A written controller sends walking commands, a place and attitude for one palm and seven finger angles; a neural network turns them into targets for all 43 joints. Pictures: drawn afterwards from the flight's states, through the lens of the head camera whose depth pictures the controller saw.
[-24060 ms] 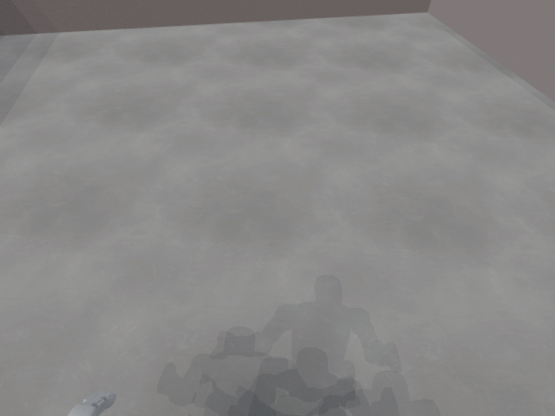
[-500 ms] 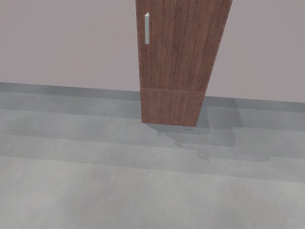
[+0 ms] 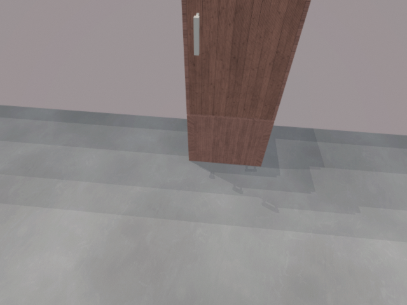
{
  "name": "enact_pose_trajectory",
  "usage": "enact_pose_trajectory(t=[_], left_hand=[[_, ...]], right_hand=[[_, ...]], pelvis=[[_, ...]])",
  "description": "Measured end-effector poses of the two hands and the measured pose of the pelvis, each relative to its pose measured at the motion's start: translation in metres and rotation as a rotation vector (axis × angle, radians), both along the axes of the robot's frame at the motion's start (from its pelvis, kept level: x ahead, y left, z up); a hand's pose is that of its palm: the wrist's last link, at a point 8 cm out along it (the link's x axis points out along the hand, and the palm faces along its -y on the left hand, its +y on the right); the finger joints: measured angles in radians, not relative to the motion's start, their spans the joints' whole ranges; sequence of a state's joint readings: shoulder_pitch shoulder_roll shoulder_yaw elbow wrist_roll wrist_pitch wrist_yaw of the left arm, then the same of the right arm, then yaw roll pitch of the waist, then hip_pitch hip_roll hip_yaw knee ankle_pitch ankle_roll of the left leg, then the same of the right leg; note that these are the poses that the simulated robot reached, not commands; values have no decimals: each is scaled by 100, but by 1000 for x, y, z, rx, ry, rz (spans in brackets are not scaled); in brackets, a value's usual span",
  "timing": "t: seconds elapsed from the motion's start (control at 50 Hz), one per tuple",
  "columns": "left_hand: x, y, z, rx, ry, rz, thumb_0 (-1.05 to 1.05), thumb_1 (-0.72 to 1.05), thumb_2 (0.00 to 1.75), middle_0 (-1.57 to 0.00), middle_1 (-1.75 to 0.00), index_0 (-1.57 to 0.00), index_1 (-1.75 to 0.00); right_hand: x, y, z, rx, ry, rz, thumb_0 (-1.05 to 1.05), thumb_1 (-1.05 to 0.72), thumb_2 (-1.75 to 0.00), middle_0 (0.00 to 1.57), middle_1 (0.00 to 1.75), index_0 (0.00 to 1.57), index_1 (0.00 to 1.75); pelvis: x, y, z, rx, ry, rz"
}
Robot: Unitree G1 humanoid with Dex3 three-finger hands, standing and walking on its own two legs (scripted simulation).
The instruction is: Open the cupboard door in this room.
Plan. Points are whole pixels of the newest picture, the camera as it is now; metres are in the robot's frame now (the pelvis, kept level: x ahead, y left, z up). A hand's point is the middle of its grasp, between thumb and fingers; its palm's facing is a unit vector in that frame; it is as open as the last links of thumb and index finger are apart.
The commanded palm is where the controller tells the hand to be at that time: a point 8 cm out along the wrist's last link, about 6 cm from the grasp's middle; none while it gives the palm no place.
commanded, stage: walk to a spot facing it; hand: left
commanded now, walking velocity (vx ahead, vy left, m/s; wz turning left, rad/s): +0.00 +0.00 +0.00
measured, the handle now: (197, 34) +1.05 +0.09 +0.07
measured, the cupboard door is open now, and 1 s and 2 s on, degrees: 0 0 0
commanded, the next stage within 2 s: turn to face it in 0.56 s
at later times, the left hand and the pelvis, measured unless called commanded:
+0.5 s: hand out of the picture +0.10 +0.14 -0.18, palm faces -0.06 -0.96 -0.26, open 7.4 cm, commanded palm none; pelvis +0.05 -0.05 -0.03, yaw -8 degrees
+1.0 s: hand (168, 291) +0.19 +0.10 -0.20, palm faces -0.07 -0.99 -0.14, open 7.4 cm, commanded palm none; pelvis +0.21 -0.06 -0.02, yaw -9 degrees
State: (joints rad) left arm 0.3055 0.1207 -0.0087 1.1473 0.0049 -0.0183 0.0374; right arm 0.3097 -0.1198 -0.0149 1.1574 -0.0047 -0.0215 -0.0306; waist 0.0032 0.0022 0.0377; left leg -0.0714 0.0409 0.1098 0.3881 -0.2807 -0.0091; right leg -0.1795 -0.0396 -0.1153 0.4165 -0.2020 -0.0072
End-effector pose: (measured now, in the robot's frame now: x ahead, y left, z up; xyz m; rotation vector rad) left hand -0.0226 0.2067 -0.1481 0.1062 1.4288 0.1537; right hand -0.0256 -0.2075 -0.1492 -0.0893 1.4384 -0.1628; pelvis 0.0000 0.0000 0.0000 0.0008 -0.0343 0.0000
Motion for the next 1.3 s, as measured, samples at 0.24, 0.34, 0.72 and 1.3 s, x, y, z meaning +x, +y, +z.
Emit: enact_pose_trajectory(t=[0.24,0.34,0.72,1.3], left_hand=[[5,10,-1,17,17,-18,0,91,90,-20,-30,-20,-30],[27,10,1,34,46,-67,1,91,90,-20,-30,-20,-30],[150,-61,18,36,-27,-179,0,91,90,-20,-30,-20,-30],[332,-47,0,58,-158,-132,0,91,90,-19,-30,-20,-30]], right_hand=[[3,-9,-5,-12,-18,-26,0,-91,-90,20,30,20,30],[-1,-19,-14,-6,-20,-102,0,-91,-90,20,30,20,30],[170,-114,5,-41,-242,-131,0,-91,-90,20,30,20,30],[266,-96,-14,-26,-62,-83,-1,-93,-90,20,30,20,30]], pelvis=[[2,-2,-5,3,7,-42],[16,-10,-11,19,17,-97],[112,-71,1,28,29,-203],[259,-73,-14,5,13,-84]])
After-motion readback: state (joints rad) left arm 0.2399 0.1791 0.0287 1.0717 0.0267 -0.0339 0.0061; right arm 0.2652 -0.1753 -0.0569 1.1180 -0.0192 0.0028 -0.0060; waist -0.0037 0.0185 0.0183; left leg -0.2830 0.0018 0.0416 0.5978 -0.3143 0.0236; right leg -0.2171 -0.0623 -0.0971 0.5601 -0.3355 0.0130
